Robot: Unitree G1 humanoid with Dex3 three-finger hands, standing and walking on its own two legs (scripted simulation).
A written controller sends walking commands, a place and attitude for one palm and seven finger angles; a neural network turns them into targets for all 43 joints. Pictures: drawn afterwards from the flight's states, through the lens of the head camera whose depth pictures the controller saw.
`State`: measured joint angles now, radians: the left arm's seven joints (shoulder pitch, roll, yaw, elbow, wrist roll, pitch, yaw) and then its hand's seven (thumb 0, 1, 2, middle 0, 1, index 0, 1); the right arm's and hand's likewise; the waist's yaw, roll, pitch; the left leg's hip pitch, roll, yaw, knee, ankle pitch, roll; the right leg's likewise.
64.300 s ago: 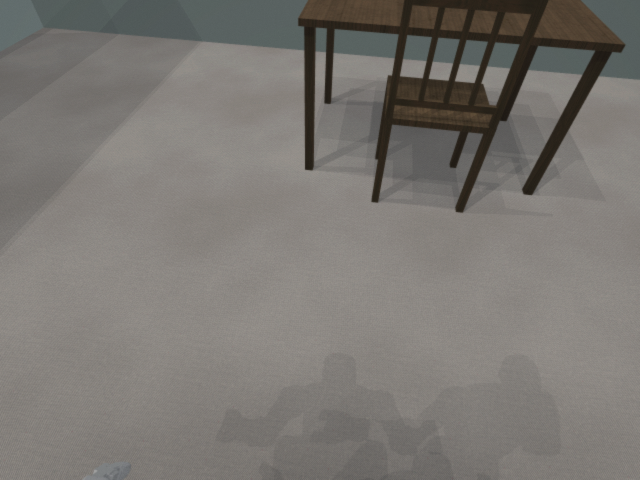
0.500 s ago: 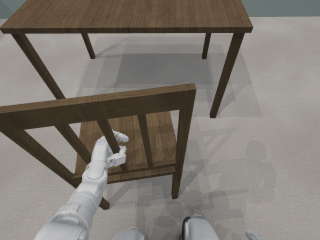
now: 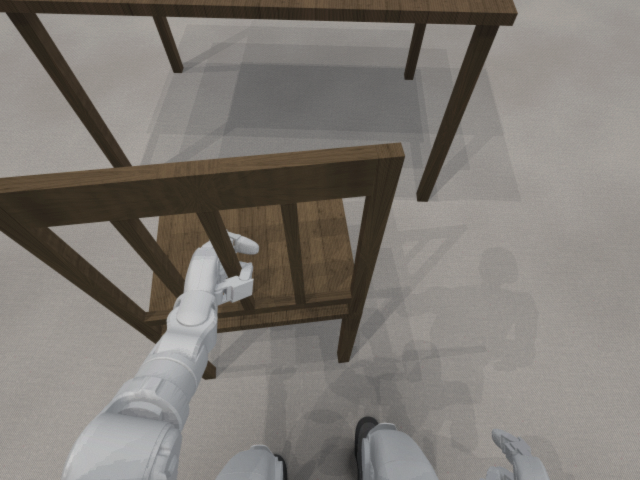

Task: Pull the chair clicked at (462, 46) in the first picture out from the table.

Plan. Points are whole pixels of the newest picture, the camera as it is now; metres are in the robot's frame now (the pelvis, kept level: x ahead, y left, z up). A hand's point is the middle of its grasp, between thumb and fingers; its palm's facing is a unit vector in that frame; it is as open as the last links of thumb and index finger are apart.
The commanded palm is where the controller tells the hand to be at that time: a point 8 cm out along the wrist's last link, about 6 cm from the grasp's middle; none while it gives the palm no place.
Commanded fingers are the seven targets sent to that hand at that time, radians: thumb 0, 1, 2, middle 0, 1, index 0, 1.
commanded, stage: step backward, pulling the chair out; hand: left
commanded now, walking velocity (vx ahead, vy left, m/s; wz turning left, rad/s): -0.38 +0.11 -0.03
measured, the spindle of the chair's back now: (232, 266) +0.40 +0.13 -0.06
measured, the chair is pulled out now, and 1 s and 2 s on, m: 0.46 0.64 0.65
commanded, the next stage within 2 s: stop walking, hand still on the chair in 0.64 s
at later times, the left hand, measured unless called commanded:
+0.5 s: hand (229, 344) +0.28 +0.12 -0.06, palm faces -0.03 -0.98 -0.20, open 5.3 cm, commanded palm +0.28 +0.17 -0.05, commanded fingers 0.00 0.90 0.90 -0.50 -1.45 -0.50 -1.45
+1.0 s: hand (213, 411) +0.20 +0.13 -0.06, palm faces -0.04 -0.98 -0.19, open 5.3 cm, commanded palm +0.19 +0.18 -0.04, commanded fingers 0.00 0.90 0.90 -0.50 -1.45 -0.50 -1.45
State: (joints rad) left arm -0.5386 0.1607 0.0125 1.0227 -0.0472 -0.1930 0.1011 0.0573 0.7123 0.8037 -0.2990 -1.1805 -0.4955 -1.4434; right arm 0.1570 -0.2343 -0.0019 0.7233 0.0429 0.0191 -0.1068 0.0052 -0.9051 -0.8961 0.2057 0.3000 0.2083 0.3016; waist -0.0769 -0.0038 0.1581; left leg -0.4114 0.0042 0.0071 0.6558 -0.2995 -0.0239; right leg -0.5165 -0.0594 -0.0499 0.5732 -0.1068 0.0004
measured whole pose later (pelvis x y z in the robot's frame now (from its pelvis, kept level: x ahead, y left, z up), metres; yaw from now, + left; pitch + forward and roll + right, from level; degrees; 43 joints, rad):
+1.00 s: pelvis -0.11 +0.01 +0.01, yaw -4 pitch -1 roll +0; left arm -0.24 0.17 0.01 0.83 -0.04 -0.14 0.07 0.07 0.70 0.82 -0.31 -1.22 -0.50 -1.44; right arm 0.24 -0.19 0.05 0.72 0.03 -0.05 -0.11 0.01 -0.90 -0.90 0.21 0.30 0.21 0.30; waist -0.03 0.01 0.12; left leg -0.34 0.07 0.03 0.55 -0.23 -0.02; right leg -0.32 0.00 -0.02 0.52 -0.18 0.00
